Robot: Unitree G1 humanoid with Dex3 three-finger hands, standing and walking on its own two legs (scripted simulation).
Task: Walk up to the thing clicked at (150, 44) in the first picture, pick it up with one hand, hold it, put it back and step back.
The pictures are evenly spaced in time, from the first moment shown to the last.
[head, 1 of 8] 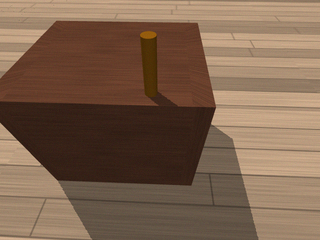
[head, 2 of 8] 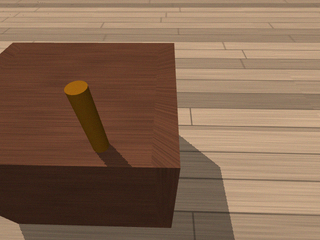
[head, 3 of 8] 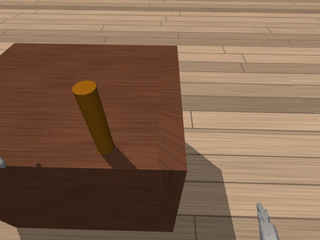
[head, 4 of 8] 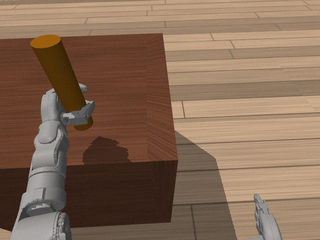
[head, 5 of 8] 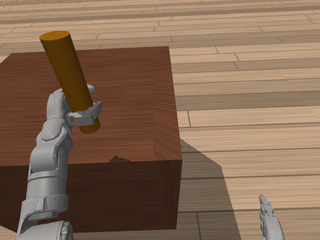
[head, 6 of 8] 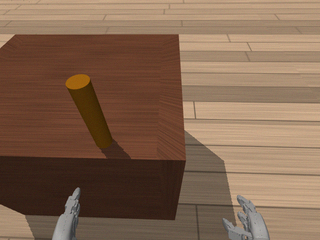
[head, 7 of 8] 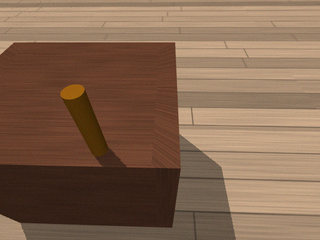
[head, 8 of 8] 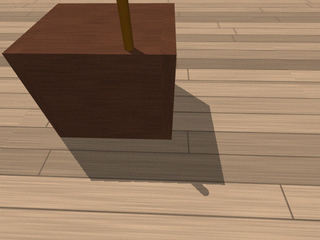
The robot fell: no
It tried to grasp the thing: yes
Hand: left
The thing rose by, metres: 0.23
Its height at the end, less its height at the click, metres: +0.00
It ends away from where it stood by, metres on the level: 0.01
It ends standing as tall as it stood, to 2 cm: yes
